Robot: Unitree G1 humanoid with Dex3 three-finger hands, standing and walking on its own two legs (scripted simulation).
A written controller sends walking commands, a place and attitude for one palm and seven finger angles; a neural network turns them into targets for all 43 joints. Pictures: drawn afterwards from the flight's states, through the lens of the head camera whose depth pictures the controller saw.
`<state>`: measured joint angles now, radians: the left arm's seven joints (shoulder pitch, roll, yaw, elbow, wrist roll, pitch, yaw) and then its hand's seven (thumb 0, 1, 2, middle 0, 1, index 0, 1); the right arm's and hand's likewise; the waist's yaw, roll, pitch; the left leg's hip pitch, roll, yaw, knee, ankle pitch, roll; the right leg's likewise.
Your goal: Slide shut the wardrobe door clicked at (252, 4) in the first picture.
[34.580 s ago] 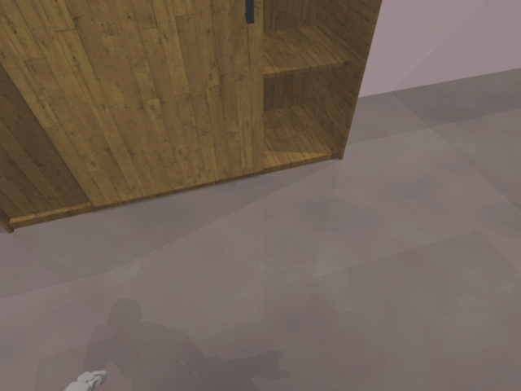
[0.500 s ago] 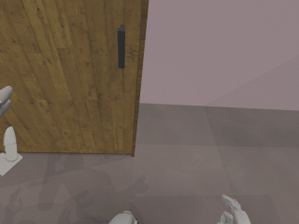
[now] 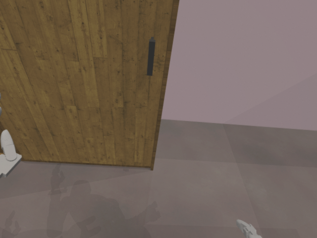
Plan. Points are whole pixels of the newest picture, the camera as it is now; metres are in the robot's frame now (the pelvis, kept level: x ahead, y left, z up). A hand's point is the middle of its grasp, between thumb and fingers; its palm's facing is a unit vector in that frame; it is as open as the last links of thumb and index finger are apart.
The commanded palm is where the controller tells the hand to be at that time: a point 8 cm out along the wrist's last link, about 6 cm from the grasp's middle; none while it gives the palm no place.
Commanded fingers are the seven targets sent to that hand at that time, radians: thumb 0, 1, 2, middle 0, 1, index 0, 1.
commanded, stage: stop stepping back and stand still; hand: left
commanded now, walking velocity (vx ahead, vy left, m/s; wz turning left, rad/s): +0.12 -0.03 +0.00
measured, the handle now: (151, 56) +0.75 +0.11 +0.13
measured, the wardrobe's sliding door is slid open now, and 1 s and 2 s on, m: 0.00 0.00 0.00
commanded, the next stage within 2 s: let the arm hang, fingers relaxed in 1.06 s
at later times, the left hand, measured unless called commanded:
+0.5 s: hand out of the picture +0.18 +0.32 +0.16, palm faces +0.53 -0.77 -0.36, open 7.5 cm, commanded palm +0.11 +0.35 +0.18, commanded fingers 0.00 0.90 0.90 -0.20 -0.30 -0.20 -0.30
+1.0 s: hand (4, 148) +0.21 +0.33 +0.16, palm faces +0.45 -0.78 -0.45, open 7.5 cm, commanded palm +0.14 +0.37 +0.18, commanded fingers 0.00 0.90 0.90 -0.20 -0.30 -0.20 -0.30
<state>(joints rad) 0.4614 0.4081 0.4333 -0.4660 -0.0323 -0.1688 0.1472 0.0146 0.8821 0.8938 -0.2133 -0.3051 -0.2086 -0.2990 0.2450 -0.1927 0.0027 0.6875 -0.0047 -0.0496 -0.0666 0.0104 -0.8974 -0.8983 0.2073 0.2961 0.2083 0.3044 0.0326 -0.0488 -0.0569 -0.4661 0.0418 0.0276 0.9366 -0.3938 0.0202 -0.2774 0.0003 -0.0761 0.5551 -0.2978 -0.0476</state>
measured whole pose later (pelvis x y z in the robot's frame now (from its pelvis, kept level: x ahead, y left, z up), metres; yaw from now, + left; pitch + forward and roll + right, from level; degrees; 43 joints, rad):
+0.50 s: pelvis -0.01 +0.04 -0.01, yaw +3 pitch -3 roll -1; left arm 0.47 0.36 0.42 -0.48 -0.02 -0.19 0.16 0.02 0.88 0.89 -0.21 -0.30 -0.20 -0.30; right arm 0.23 -0.18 -0.01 0.69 -0.01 -0.11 -0.07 0.01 -0.90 -0.90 0.20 0.30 0.21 0.30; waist 0.00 -0.05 0.04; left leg -0.30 0.00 0.03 0.65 -0.29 0.03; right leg -0.33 -0.02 0.02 0.76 -0.41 -0.01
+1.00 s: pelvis +0.02 +0.06 +0.01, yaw +3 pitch -1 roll -1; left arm 0.54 0.40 0.41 -0.50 -0.03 -0.22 0.15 0.02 0.88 0.89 -0.21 -0.30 -0.21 -0.30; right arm 0.18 -0.19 0.00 0.61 0.02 -0.09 -0.06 0.01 -0.90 -0.90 0.20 0.30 0.20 0.30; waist 0.00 -0.02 0.05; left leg -0.23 -0.02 0.04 0.50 -0.26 0.04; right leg -0.21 0.00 0.00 0.45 -0.23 0.02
